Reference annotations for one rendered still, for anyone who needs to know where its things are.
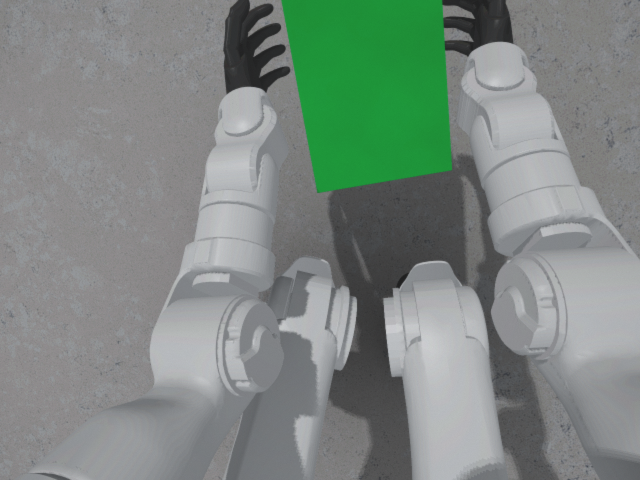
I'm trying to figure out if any robot left forearm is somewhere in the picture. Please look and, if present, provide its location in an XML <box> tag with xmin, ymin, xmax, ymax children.
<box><xmin>150</xmin><ymin>87</ymin><xmax>289</xmax><ymax>361</ymax></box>

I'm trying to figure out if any robot left upper arm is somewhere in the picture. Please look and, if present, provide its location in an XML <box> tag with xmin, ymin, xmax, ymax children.
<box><xmin>14</xmin><ymin>294</ymin><xmax>284</xmax><ymax>480</ymax></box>

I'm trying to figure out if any robot right upper arm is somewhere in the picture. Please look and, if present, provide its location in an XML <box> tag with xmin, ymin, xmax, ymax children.
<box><xmin>491</xmin><ymin>246</ymin><xmax>640</xmax><ymax>480</ymax></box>

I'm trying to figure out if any robot right forearm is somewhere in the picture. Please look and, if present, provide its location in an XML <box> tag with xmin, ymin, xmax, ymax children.
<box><xmin>456</xmin><ymin>42</ymin><xmax>640</xmax><ymax>261</ymax></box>

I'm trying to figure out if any robot right hand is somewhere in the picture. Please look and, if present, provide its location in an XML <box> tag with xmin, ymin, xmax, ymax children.
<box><xmin>442</xmin><ymin>0</ymin><xmax>513</xmax><ymax>57</ymax></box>

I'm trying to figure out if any robot right foot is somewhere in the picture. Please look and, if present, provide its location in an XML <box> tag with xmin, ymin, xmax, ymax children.
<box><xmin>396</xmin><ymin>272</ymin><xmax>410</xmax><ymax>289</ymax></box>

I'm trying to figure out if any robot left hand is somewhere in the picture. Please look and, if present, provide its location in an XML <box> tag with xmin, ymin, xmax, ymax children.
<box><xmin>223</xmin><ymin>0</ymin><xmax>290</xmax><ymax>94</ymax></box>

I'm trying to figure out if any left robot shin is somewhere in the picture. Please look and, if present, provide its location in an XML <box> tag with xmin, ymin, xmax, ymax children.
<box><xmin>267</xmin><ymin>256</ymin><xmax>335</xmax><ymax>319</ymax></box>

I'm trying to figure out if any carton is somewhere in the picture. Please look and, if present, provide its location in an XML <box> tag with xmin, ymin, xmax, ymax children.
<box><xmin>281</xmin><ymin>0</ymin><xmax>452</xmax><ymax>193</ymax></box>

